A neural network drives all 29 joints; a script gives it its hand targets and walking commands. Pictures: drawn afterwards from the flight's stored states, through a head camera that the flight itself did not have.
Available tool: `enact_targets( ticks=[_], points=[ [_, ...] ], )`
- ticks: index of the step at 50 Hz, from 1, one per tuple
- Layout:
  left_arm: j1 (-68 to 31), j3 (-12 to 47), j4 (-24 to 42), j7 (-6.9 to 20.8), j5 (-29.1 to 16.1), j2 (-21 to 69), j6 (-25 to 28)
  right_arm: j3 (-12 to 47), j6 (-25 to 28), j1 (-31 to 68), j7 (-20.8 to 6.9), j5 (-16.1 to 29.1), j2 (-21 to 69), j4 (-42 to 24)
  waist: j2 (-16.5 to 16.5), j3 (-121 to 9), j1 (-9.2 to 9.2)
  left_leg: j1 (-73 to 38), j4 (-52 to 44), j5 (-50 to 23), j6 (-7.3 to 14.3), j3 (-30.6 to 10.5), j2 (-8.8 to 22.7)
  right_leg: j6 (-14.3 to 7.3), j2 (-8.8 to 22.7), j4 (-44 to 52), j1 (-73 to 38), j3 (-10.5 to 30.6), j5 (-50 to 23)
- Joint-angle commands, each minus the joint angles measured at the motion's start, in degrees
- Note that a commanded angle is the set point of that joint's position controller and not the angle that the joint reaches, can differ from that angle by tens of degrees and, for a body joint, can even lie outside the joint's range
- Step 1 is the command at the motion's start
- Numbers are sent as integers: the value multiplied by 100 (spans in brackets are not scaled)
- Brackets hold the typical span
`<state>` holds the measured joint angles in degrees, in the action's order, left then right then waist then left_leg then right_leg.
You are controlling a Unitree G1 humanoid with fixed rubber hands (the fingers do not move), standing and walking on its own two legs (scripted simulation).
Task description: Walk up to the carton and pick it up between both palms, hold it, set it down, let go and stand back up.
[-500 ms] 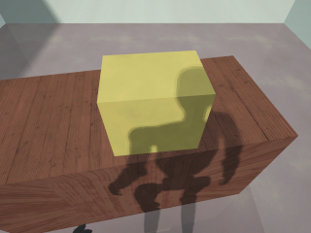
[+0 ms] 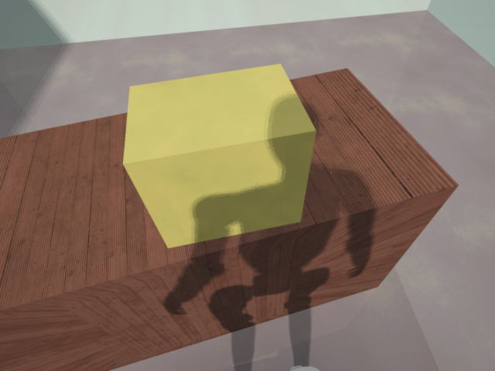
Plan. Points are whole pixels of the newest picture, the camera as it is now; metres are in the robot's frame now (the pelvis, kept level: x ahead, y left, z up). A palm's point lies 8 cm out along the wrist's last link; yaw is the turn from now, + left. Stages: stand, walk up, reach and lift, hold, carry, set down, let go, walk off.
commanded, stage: walk up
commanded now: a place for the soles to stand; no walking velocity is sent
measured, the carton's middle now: (222, 159) +0.50 +0.06 +0.03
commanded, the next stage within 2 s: reach and lift in 1.30 s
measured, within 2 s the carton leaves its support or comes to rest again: neither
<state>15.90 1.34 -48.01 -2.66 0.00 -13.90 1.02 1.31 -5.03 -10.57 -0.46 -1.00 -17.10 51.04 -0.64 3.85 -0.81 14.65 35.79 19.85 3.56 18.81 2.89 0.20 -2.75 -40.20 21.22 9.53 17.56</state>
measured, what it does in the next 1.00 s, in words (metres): stands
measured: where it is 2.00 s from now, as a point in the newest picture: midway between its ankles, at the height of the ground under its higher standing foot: outside the picture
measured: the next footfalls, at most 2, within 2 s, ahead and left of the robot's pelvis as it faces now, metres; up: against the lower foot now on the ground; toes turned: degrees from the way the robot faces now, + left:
none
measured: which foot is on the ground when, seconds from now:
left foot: down 0.00-1.00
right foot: down 0.00-1.00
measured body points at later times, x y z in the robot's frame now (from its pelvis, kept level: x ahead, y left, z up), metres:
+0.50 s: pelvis +0.02 -0.03 +0.01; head +0.03 -0.04 +0.46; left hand +0.09 +0.22 -0.13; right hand +0.04 -0.29 -0.14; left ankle +0.01 +0.07 -0.72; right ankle +0.04 -0.12 -0.72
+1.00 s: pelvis +0.03 -0.04 +0.02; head +0.04 -0.04 +0.47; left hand +0.06 +0.21 -0.13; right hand +0.03 -0.29 -0.14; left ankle +0.01 +0.07 -0.72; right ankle +0.04 -0.12 -0.72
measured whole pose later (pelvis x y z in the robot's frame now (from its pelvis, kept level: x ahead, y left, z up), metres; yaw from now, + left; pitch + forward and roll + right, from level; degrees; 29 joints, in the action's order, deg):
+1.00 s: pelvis +0.03 -0.04 +0.02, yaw -1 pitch -1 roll +1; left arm 15.3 3.3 -59.5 -2.0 -0.5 -13.7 0.1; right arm 2.2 -1.4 -17.3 0.2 -0.8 -14.2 59.5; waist 0.5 2.0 0.0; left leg 8.1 27.0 16.6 -0.3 18.5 6.1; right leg -3.0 -3.9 -30.2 14.6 4.0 14.3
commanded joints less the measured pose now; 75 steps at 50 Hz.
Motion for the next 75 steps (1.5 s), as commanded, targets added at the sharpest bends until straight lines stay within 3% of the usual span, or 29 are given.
enact_targets(
  ticks=[1,2,4,5,6,7,9,11,14,22,33,46,65,66,67,68,69,71,72,73,75],
  points=[
    [-20,-244,459,-23,20,-1004,78,-146,131,-299,27,-8,-561,-348,685,-297,-143,-1197,-555,425,43,-1453,428,-737,742,1433,1253,1630,-273],
    [-42,-221,476,-6,27,-937,65,-159,173,-353,36,-11,-609,-335,588,-306,-151,-1259,-796,397,101,-1515,573,-625,601,1237,1262,1323,-373],
    [60,-185,495,15,29,-746,44,-200,230,-337,61,-9,-775,-288,183,-356,-36,-1038,-1487,390,325,-1659,1180,-362,163,304,888,252,-719],
    [117,-168,318,44,96,-695,-39,-188,330,-550,92,-23,-750,-273,391,-493,-59,-1109,-1925,234,454,-2034,1884,-167,56,-11,792,-71,-189],
    [191,-161,325,58,154,-573,-85,-189,380,-390,126,-26,-806,-279,107,-226,52,-934,-1990,-192,589,-2003,2221,-102,224,-144,767,-219,331],
    [150,-157,311,82,177,-533,-107,-157,414,-332,128,-22,-757,-271,-15,-122,51,-684,-1995,-496,651,-1836,2254,-104,360,-104,554,-206,416],
    [101,-138,279,126,133,-531,-81,-59,442,-302,64,-20,-665,-217,-64,-74,156,-221,-1874,-592,402,-1271,1881,-228,497,565,-111,-41,-357],
    [175,-149,98,142,39,-688,-29,-44,405,-330,4,23,-614,-201,58,-172,136,-373,-1633,-305,85,-820,1225,-319,470,833,-264,170,-1445],
    [290,-137,-189,106,-7,-788,-17,-50,352,-507,-13,48,-594,-98,170,-295,108,-984,-1338,-666,44,-749,965,-398,474,970,-61,219,-1814],
    [190,-75,-485,45,-47,-830,-49,-73,312,-612,-5,29,-518,128,214,-94,103,-1035,-1373,-21,97,-838,909,-402,458,1271,182,388,-1396],
    [157,-38,-735,31,-66,-880,-41,-69,346,-884,40,19,-444,449,381,-131,32,-1288,-1219,22,2,-959,678,-375,551,1759,296,719,-1312],
    [204,31,-957,39,-50,-814,-41,-43,404,-1057,83,21,-386,702,211,-103,65,-1195,-1408,-283,30,-1017,822,-326,521,1664,81,382,-1513],
    [187,63,-1147,26,-43,-722,-35,-48,419,-1121,117,18,-318,844,157,-27,74,-1148,-1465,-477,40,-1028,866,-357,546,1598,2,228,-1543],
    [-4204,-153,268,307,-396,-1204,-1278,-906,726,3734,-180,-491,-224,-250,451,127,-128,2071,-171,115,-246,-1684,113,-336,700,508,-86,-982,778],
    [-3362,-33,553,237,-455,-1188,-2282,-960,382,2303,-388,-530,-401,-365,378,-443,-105,1421,159,463,-431,-1371,39,-286,781,402,-461,-627,381],
    [-3153,-152,1365,284,-324,-934,-2872,-918,109,2071,-463,-321,-337,-892,510,-992,79,1291,250,412,-555,-1283,72,-224,739,592,-689,-353,435],
    [-2873,-183,1606,357,-171,-920,-3278,-868,-119,1788,-445,-178,-323,-1064,493,-1062,27,1183,506,217,-620,-1213,132,-233,750,542,-405,-378,-73],
    [-2455,-372,1903,587,372,-1063,-3895,-668,-457,1186,-301,298,-391,-853,296,-1485,-60,579,951,-376,-737,-1155,121,-176,609,-27,-196,-889,-2120],
    [-2236,-498,1945,710,677,-1075,-4146,-576,-592,1001,-244,574,-498,-673,145,-1639,-102,187,1163,-948,-845,-1199,96,-170,485,-196,61,-1130,-2647],
    [-1974,-640,1992,835,916,-982,-4369,-473,-713,891,-195,848,-635,-524,-2,-1737,-135,-211,1327,-1518,-943,-1265,68,-198,378,-252,248,-1283,-2791],
    [-1389,-788,2305,1051,1206,-709,-4671,-326,-926,847,-117,1199,-868,-444,-191,-1651,-214,-627,1201,-1871,-985,-1377,82,-367,250,-106,411,-1486,-2427]
  ],
)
